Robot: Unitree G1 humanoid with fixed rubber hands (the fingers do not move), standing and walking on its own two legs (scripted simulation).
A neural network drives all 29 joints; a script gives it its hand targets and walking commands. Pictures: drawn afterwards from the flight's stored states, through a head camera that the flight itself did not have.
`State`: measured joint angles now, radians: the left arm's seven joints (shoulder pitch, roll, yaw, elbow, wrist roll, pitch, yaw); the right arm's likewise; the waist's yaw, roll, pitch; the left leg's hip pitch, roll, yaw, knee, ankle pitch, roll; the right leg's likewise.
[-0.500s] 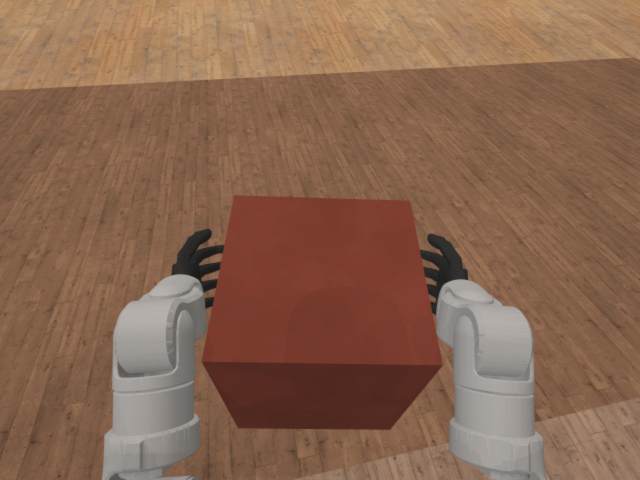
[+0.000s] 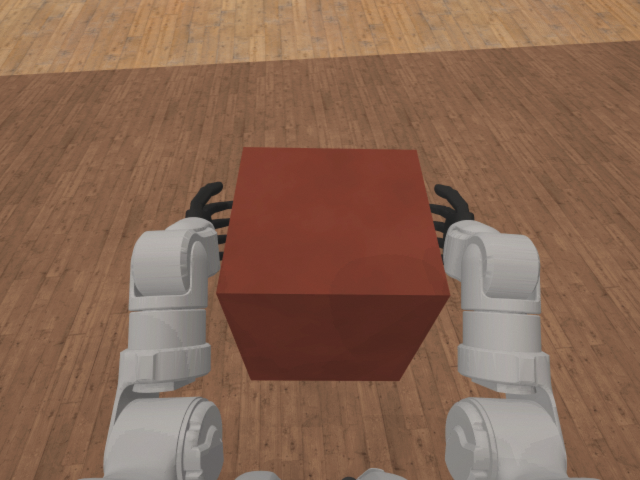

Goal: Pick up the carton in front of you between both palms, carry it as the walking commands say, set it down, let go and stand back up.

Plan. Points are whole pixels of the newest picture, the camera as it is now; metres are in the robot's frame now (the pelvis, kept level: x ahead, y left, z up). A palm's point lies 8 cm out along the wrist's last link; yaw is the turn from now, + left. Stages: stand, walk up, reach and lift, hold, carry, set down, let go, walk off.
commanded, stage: carry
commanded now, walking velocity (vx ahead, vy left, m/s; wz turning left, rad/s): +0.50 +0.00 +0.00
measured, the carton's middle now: (327, 273) +0.36 +0.01 +0.02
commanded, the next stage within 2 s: none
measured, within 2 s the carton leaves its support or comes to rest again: neither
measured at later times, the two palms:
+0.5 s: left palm (244, 103) +0.69 +0.16 +0.04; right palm (416, 114) +0.67 -0.14 +0.04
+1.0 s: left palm (266, 42) +0.97 +0.16 +0.00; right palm (398, 39) +0.99 -0.14 +0.00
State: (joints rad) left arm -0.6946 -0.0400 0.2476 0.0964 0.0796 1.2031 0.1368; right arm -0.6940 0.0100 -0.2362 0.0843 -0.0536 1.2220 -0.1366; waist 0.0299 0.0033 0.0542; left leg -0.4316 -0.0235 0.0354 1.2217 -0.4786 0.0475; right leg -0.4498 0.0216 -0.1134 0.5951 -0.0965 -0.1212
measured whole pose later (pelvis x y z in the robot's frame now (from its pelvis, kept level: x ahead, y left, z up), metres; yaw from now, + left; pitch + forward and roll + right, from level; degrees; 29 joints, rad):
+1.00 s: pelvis +0.63 -0.01 -0.09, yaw +0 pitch +5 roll +2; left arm -0.59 -0.02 0.20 0.08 0.05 1.20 0.13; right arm -0.62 0.02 -0.20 0.10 -0.06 1.20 -0.13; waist 0.05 -0.02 0.01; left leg -0.58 0.00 -0.02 1.16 -0.42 0.03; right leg -0.40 0.08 -0.10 0.57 -0.13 -0.17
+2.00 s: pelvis +1.21 -0.01 -0.18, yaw +0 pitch +4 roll +1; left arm -0.59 -0.03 0.20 0.12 0.07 1.18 0.13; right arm -0.63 0.01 -0.18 0.17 -0.04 1.18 -0.12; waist 0.02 -0.01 -0.01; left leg -0.53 -0.02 0.00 1.19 -0.50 0.02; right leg -0.44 0.07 -0.10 0.60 -0.10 -0.15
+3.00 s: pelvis +1.36 +0.00 -0.19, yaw -2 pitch +2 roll -1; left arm -0.61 -0.01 0.19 0.19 0.05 1.21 0.13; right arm -0.62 0.00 -0.19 0.19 -0.06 1.22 -0.12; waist 0.01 0.03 -0.10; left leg -0.38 0.00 0.06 0.48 0.01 0.04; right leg -0.32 0.04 -0.06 0.68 -0.25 -0.06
